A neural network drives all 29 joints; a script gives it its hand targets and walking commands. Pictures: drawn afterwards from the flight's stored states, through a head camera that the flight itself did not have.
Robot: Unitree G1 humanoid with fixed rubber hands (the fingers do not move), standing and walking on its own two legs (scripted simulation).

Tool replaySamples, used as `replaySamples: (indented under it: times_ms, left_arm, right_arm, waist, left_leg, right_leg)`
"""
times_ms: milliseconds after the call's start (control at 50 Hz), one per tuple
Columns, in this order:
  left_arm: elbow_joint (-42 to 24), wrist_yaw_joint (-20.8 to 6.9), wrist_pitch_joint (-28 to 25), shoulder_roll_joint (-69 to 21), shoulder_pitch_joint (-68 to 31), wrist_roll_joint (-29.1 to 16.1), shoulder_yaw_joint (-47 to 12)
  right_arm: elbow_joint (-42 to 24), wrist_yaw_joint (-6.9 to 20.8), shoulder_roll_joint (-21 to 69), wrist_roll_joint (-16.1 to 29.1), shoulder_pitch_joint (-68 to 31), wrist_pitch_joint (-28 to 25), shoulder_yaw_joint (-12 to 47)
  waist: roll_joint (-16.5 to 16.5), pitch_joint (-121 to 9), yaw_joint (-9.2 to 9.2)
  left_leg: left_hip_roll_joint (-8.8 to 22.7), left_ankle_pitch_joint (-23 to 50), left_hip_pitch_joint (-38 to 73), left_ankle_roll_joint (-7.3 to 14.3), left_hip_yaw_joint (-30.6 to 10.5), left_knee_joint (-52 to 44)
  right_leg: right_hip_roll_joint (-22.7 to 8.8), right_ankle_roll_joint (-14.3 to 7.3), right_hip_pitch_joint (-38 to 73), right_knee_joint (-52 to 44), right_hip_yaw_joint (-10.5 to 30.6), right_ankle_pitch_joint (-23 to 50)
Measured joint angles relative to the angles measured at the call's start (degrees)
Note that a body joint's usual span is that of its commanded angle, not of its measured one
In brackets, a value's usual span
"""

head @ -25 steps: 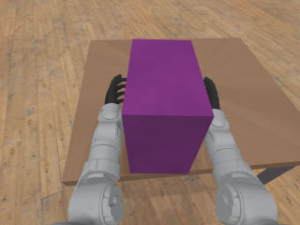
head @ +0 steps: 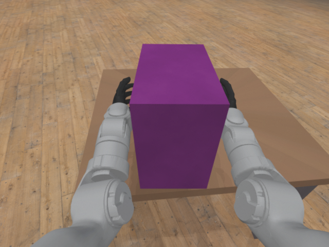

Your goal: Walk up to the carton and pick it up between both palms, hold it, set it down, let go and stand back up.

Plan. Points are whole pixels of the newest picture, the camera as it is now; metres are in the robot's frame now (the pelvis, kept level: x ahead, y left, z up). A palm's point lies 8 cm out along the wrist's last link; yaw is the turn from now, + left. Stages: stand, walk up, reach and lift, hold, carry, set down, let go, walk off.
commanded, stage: reach and lift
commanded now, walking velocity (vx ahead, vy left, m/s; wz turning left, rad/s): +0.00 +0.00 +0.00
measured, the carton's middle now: (173, 113) +0.44 -0.01 +0.13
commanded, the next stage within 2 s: hold in 1.92 s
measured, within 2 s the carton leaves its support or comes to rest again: neither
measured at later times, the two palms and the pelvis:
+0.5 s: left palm (116, 101) +0.41 +0.13 +0.19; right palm (225, 101) +0.40 -0.13 +0.20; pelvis +0.01 +0.00 +0.00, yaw +2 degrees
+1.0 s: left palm (111, 95) +0.39 +0.14 +0.22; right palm (229, 94) +0.39 -0.13 +0.23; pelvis +0.01 +0.01 +0.00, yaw +1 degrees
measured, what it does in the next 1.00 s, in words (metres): stands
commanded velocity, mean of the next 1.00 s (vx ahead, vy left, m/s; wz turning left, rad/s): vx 0.00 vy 0.00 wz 0.00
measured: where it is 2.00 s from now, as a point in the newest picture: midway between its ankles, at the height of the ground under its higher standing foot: outside the picture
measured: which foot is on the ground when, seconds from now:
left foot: down 0.00-1.00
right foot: down 0.00-1.00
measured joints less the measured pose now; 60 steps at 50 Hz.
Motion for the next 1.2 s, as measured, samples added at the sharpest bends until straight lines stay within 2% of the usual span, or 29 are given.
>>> replaySamples:
  times_ms: [160, 360, 680, 920, 1200]
  left_arm:
    - [-4.65, -0.08, 2.76, -0.16, 1.66, -0.43, -1.90]
    - [-11.52, 0.47, 6.22, 0.48, 4.42, -2.76, -5.53]
    - [-20.98, -0.52, 13.80, 0.11, 6.01, -2.16, -6.27]
    - [-26.22, -1.65, 18.22, -0.38, 6.98, -1.30, -6.13]
    - [-24.13, -2.85, 20.52, 0.54, 3.38, -0.71, -4.46]
  right_arm:
    - [-1.40, -0.51, -0.32, 3.03, 0.81, 0.63, 3.79]
    - [-5.56, -2.11, -1.51, 9.86, 1.84, 3.06, 11.48]
    - [-11.03, -4.26, -3.80, 18.62, 1.71, 8.88, 19.61]
    - [-14.66, -5.38, -4.35, 21.76, 2.31, 12.24, 22.15]
    - [-13.17, -5.76, -4.41, 21.33, -0.85, 14.94, 20.77]
  waist:
    - [-0.31, 1.20, -0.15]
    - [-0.17, 1.38, -1.52]
    - [-0.02, 1.94, -3.41]
    - [0.31, 2.02, -3.69]
    - [0.55, 0.72, -3.06]
  left_leg:
    - [0.10, -0.63, 0.50, 0.03, -0.08, 0.97]
    - [0.15, -1.75, 0.15, -0.03, -1.10, 2.63]
    - [-0.10, -3.10, 2.90, 0.13, -1.74, 3.69]
    - [-0.12, -3.34, 4.23, 0.24, -1.50, 3.91]
    - [0.12, -2.82, 3.75, 0.07, -1.18, 3.47]
  right_leg:
    - [0.07, 0.07, 0.83, 0.31, -0.06, -0.30]
    - [0.12, 0.17, 1.68, 0.28, -1.06, -0.87]
    - [-0.10, 0.55, 5.27, 0.12, -1.68, -1.80]
    - [-0.13, 0.63, 6.49, 0.38, -1.41, -1.95]
    - [0.10, 0.31, 5.45, 0.79, -1.05, -1.78]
